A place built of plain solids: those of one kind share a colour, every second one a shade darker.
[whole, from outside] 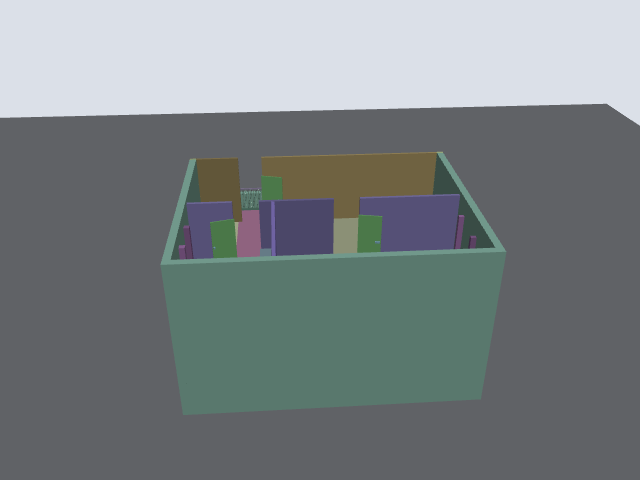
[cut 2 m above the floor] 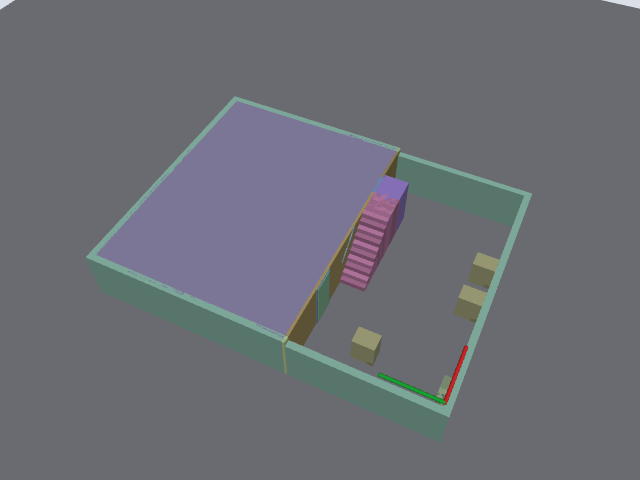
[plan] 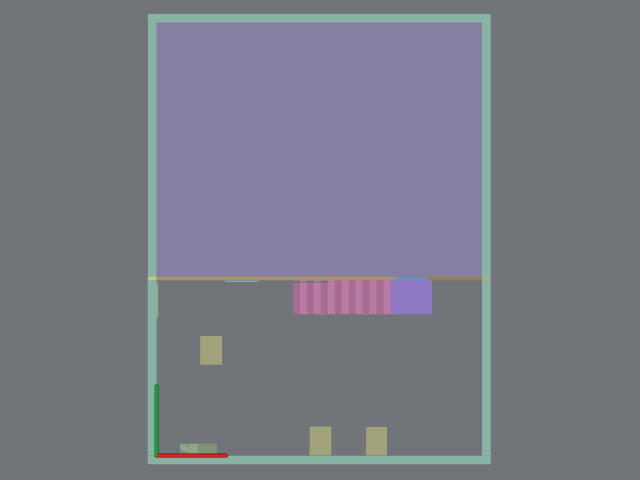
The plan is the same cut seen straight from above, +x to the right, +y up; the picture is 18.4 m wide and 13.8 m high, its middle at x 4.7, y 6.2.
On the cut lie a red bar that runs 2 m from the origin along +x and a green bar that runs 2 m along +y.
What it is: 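A house over a walled back yard; in the yard at the foot of the outdoor stair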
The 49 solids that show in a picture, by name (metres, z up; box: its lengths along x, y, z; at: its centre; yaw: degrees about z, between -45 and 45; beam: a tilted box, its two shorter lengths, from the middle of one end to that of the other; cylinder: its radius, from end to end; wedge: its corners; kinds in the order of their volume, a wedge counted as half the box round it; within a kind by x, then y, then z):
{
 "undercroft_block_1": {"box": [9.61, 7.44, 2.87], "at": [4.68, 8.85, 1.39]},
 "wall_1": {"box": [0.25, 5.04, 1.85], "at": [-0.12, 2.52, 0.88]},
 "wall_2": {"box": [0.25, 7.66, 5.82], "at": [-0.12, 8.87, 2.86]},
 "wall_3": {"box": [9.86, 0.25, 1.85], "at": [4.68, -0.12, 0.88]},
 "wall_4": {"box": [9.86, 0.25, 5.82], "at": [4.68, 12.58, 2.86]},
 "wall_5": {"box": [0.25, 5.04, 1.85], "at": [9.48, 2.52, 0.88]},
 "wall_6": {"box": [0.25, 7.66, 5.82], "at": [9.48, 8.87, 2.86]},
 "step_1": {"box": [0.6, 0.97, 0.25], "at": [4.22, 4.55, 0.07]},
 "step_2": {"box": [0.6, 0.97, 0.45], "at": [4.42, 4.55, 0.17]},
 "step_3": {"box": [0.6, 0.97, 0.65], "at": [4.62, 4.55, 0.28]},
 "step_4": {"box": [0.6, 0.97, 0.85], "at": [4.82, 4.55, 0.38]},
 "step_5": {"box": [0.6, 0.97, 1.05], "at": [5.02, 4.55, 0.47]},
 "step_6": {"box": [0.6, 0.97, 1.25], "at": [5.22, 4.55, 0.57]},
 "step_7": {"box": [0.6, 0.97, 1.45], "at": [5.42, 4.55, 0.68]},
 "step_8": {"box": [0.6, 0.97, 1.65], "at": [5.62, 4.55, 0.78]},
 "step_9": {"box": [0.6, 0.97, 1.85], "at": [5.82, 4.55, 0.88]},
 "step_10": {"box": [0.6, 0.97, 2.05], "at": [6.02, 4.55, 0.97]},
 "step_11": {"box": [0.6, 0.97, 2.25], "at": [6.22, 4.55, 1.07]},
 "step_12": {"box": [0.6, 0.97, 2.45], "at": [6.42, 4.55, 1.18]},
 "step_13": {"box": [0.6, 0.97, 2.65], "at": [6.62, 4.55, 1.27]},
 "step_14": {"box": [0.5, 0.97, 2.85], "at": [6.77, 4.55, 1.38]},
 "upper_floor_1": {"box": [6.86, 3.4, 0.18], "at": [3.3, 6.84, 2.91]},
 "upper_floor_2": {"box": [1.57, 3.4, 0.18], "at": [8.7, 6.84, 2.91]},
 "stair_wall_1": {"box": [6.87, 0.1, 5.82], "at": [3.44, 5.09, 2.86]},
 "stair_wall_2": {"box": [1.59, 0.1, 5.82], "at": [8.57, 5.09, 2.86]},
 "head_base_1": {"box": [1.2, 0.97, 2.95], "at": [7.32, 4.55, 1.43]},
 "upper_partition_1": {"box": [3.48, 0.12, 2.67], "at": [1.74, 8.59, 4.28]},
 "upper_partition_2": {"box": [2.56, 0.12, 2.67], "at": [5.66, 8.59, 4.28]},
 "upper_partition_3": {"box": [1.52, 0.12, 2.67], "at": [8.6, 8.59, 4.28]},
 "bin_1": {"box": [0.62, 0.82, 1.06], "at": [1.57, 3.03, 0.48]},
 "bin_2": {"box": [0.62, 0.83, 1.09], "at": [4.71, 0.43, 0.49]},
 "bin_3": {"box": [0.6, 0.81, 1.09], "at": [6.33, 0.42, 0.5]},
 "upper_split_wall_1": {"box": [0.12, 3.8, 2.67], "at": [6.46, 10.55, 4.28]},
 "upper_floor_head_1": {"box": [1.2, 4.47, 0.18], "at": [7.32, 6.3, 2.91]},
 "slotfit_bedroom_storage_1": {"box": [0.36, 1.16, 1.94], "at": [6.73, 11.12, 3.92]},
 "planter_1": {"box": [0.25, 0.3, 0.65], "at": [1.06, 0.18, 0.28]},
 "planter_2": {"box": [1.07, 0.33, 0.47], "at": [1.2, 0.18, 0.19]},
 "planter_3": {"box": [0.47, 0.3, 0.65], "at": [1.43, 0.18, 0.28]},
 "curtains_1": {"box": [0.19, 0.14, 2.11], "at": [0.09, 9.33, 4.12]},
 "curtains_2": {"box": [0.19, 0.14, 2.11], "at": [0.09, 10.76, 4.12]},
 "curtains_3": {"box": [0.19, 0.19, 2.27], "at": [9.27, 9.72, 4.19]},
 "curtains_4": {"box": [0.19, 0.19, 2.27], "at": [9.27, 10.98, 4.19]},
 "back_wall_sill_1": {"box": [0.9, 0.1, 2.87], "at": [7.32, 5.09, 1.39]},
 "doorleaf_door_1": {"box": [0.83, 0.044, 2.07], "at": [3.12, 8.8, 3.99], "yaw": -11.9},
 "doorleaf_door_2": {"box": [0.84, 0.036, 2.08], "at": [6.51, 5.29, 3.99], "yaw": -14.2},
 "doorleaf_door_3": {"box": [0.83, 0.038, 2.08], "at": [8.2, 8.81, 3.99], "yaw": 14.0},
 "back_wall_end_1": {"box": [0.25, 0.1, 5.82], "at": [-0.12, 5.09, 2.86]},
 "undercroft_leaf_1": {"box": [0.88, 0.05, 2.0], "at": [2.45, 5.02, 0.95]},
 "undercroft_frame_1": {"box": [1.02, 0.03, 2.06], "at": [2.45, 5.03, 0.98]}
}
